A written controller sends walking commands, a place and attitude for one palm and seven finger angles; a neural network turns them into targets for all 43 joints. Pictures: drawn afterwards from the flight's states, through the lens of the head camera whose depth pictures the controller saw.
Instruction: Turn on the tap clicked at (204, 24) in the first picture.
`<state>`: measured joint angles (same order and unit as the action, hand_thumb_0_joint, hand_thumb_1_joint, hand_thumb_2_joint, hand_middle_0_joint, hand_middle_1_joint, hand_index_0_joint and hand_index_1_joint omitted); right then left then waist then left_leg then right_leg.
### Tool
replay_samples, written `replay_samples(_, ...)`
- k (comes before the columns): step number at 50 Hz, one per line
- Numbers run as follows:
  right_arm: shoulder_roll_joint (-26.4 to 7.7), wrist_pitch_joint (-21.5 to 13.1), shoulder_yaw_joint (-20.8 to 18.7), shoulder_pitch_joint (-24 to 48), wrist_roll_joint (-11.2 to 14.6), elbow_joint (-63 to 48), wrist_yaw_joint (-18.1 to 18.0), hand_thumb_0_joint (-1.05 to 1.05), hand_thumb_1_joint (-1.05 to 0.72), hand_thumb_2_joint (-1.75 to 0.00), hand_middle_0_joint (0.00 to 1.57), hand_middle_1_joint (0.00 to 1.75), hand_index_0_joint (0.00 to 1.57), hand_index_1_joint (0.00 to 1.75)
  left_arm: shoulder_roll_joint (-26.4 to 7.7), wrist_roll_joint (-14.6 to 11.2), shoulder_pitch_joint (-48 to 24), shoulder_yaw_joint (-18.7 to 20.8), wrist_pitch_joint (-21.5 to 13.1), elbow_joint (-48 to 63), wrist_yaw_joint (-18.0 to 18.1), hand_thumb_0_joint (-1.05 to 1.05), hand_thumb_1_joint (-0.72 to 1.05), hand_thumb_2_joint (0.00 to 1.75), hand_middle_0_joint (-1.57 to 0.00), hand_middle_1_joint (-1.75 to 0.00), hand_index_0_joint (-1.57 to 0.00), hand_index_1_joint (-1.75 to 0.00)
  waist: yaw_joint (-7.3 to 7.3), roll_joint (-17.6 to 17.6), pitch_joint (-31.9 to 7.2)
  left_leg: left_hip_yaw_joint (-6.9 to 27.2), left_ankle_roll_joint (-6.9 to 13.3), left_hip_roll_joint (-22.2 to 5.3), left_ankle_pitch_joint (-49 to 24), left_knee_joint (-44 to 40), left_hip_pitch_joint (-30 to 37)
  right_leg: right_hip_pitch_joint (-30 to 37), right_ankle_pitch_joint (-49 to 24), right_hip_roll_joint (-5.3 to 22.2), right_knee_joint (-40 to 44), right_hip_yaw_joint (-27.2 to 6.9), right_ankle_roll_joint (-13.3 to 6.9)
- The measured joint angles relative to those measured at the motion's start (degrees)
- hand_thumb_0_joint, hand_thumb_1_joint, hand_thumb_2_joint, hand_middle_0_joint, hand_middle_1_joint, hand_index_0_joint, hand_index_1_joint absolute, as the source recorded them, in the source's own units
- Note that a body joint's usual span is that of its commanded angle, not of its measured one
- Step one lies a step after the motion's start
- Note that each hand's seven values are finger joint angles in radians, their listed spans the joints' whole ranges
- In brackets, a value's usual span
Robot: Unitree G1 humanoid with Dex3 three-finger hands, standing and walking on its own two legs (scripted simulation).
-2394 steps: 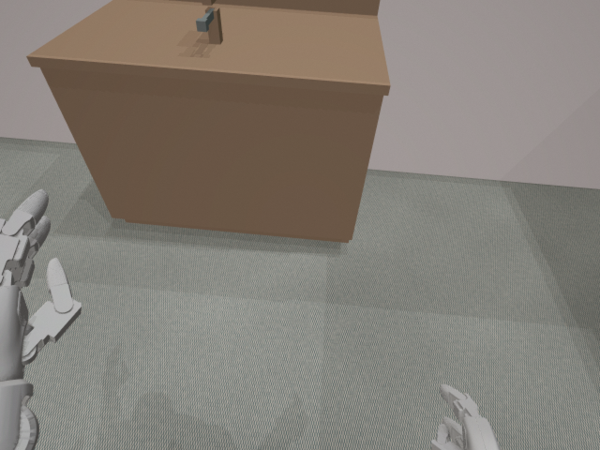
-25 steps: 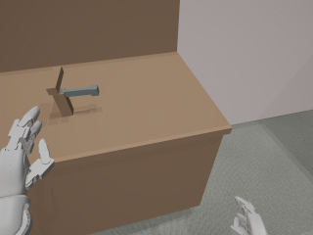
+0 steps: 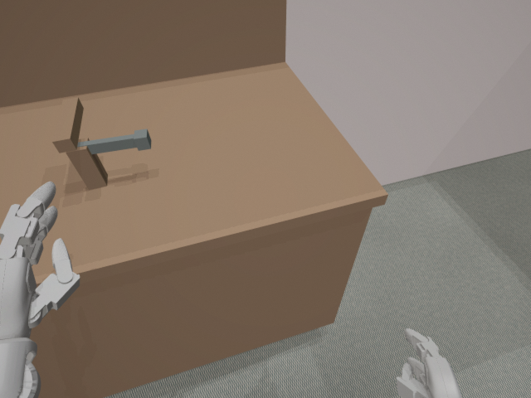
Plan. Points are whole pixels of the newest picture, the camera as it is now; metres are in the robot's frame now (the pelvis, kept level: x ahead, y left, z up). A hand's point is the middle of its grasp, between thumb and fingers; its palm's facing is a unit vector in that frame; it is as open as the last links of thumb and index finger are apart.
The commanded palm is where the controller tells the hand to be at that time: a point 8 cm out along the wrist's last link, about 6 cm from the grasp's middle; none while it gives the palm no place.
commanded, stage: step back with the hand held close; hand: left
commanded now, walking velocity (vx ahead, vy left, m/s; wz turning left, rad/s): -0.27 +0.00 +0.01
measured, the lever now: (142, 139) +0.53 +0.29 +0.10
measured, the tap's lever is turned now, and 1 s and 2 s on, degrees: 86 86 86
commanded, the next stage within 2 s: stop stepping back and stand still in 1.16 s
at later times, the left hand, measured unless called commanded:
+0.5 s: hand (17, 333) +0.15 +0.27 +0.15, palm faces +0.44 -0.80 -0.40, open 7.4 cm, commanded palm +0.09 +0.30 +0.17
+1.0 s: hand out of the picture +0.06 +0.29 +0.16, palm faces +0.48 -0.80 -0.36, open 7.4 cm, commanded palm -0.01 +0.32 +0.17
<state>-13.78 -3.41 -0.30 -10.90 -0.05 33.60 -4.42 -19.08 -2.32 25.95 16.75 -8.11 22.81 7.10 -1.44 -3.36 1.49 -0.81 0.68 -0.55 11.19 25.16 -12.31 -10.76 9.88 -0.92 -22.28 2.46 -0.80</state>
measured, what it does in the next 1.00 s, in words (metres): walks backwards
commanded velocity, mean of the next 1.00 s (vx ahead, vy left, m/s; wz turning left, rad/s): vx -0.33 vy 0.00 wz -0.02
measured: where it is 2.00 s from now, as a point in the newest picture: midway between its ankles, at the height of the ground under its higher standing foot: outside the picture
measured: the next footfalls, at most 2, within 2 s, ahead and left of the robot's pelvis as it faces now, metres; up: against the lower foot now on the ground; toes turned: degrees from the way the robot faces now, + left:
right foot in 1.20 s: -0.24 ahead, -0.08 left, +0.00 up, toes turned +4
left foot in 1.38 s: -0.20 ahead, +0.14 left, +0.00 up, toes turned +4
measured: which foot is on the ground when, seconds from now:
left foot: down 0.00-1.00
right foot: down 0.00-0.92, up 0.94-1.00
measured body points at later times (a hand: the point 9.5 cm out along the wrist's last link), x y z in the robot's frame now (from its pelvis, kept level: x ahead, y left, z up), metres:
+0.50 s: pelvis -0.07 +0.02 -0.02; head -0.05 +0.02 +0.43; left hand +0.12 +0.31 +0.17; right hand +0.11 -0.21 -0.10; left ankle +0.03 +0.11 -0.74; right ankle +0.02 -0.11 -0.74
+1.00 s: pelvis -0.14 +0.03 -0.04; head -0.12 +0.06 +0.41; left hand +0.03 +0.33 +0.18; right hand +0.05 -0.20 -0.10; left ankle +0.02 +0.12 -0.74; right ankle -0.06 -0.11 -0.70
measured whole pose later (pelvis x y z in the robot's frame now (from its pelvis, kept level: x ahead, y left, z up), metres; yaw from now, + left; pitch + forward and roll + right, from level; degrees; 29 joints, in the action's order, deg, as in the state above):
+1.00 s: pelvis -0.14 +0.03 -0.04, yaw +5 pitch -3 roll -4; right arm -11.9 -4.5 -1.5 -10.0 -1.2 34.0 -4.3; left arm -22.7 -0.9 22.5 21.1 -8.9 34.6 9.9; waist 0.5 -0.6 5.8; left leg -2.1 3.7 -1.7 7.4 38.5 -31.4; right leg -31.6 22.6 -3.6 -57.9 -1.1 1.0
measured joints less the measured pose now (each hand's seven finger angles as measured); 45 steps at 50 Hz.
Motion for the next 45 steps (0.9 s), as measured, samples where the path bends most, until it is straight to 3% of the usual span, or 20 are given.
replay_samples(11, 0.1, 2.1, -0.7, 0.5, 0.4, -1.4, -0.7, 0.01, -0.91, -0.90, 0.20, 0.29, 0.20, 0.30, -1.7, 0.5, 0.6, 1.3, 0.8, 2.7, 1.5, 0.02, 0.89, 0.90, -0.21, -0.30, -0.21, -0.30, 0.23, 0.5, 0.7, -1.0, 1.2, 1.0, -0.8, 3.1, -4.6, -5.4, -0.4, 1.2, -4.4, -0.9, 1.0)
replay_samples(26, 1.1, 0.7, 0.6, -0.6, 0.0, -0.9, -1.0, 0.01, -0.91, -0.90, 0.20, 0.29, 0.20, 0.30, -0.8, 1.8, -0.8, 2.2, -1.1, 4.9, 3.2, 0.02, 0.89, 0.90, -0.21, -0.30, -0.21, -0.30, 0.25, 1.2, 1.1, 0.0, 1.9, 0.8, 0.0, 8.8, -11.4, -10.2, -1.7, 0.9, -7.0, 0.0, 1.4)
replay_samples(35, 1.6, -0.4, 0.3, -0.8, -0.2, -0.9, -0.8, 0.01, -0.91, -0.90, 0.20, 0.30, 0.20, 0.30, -1.8, 2.6, -2.0, 3.8, -1.7, 7.1, 3.2, 0.02, 0.89, 0.90, -0.21, -0.30, -0.21, -0.30, 1.21, 2.4, 2.7, 0.1, 2.3, 1.0, -0.9, 11.0, -13.7, -12.6, -1.4, 0.0, -10.5, -1.8, 1.7)
replay_samples(39, 1.8, -0.6, -0.1, -0.4, -0.4, -0.6, -0.5, 0.01, -0.91, -0.90, 0.20, 0.30, 0.20, 0.30, -2.0, 2.7, -1.9, 4.7, -2.4, 7.8, 3.0, 0.02, 0.89, 0.90, -0.21, -0.30, -0.21, -0.30, 1.34, 3.1, 2.9, -0.9, 2.1, 0.8, 3.3, 14.1, -15.7, -14.1, -2.2, 0.2, -12.4, -2.1, 1.4)
replay_samples(42, 1.7, -0.6, -0.3, 0.3, -0.5, 0.3, 0.0, 0.01, -0.91, -0.90, 0.20, 0.30, 0.20, 0.30, -1.4, 2.1, -1.4, 4.4, -2.3, 8.8, 3.2, 0.02, 0.89, 0.90, -0.21, -0.30, -0.21, -0.30, 1.02, 3.9, 2.6, -1.1, 0.8, 1.2, 10.0, 16.6, -17.6, -15.3, -2.7, 0.7, -12.6, -2.4, 1.3)
replay_samples(45, 1.4, -0.2, -0.4, 0.9, -0.4, 1.0, 0.5, 0.01, -0.91, -0.90, 0.20, 0.29, 0.20, 0.30, -1.5, 1.6, -1.5, 3.6, -1.9, 10.3, 3.2, 0.02, 0.89, 0.90, -0.21, -0.30, -0.21, -0.30, 1.48, 4.9, 3.1, -1.2, 0.1, 1.9, 11.8, 17.3, -18.4, -15.7, -3.6, 1.5, -12.5, -2.3, 1.8)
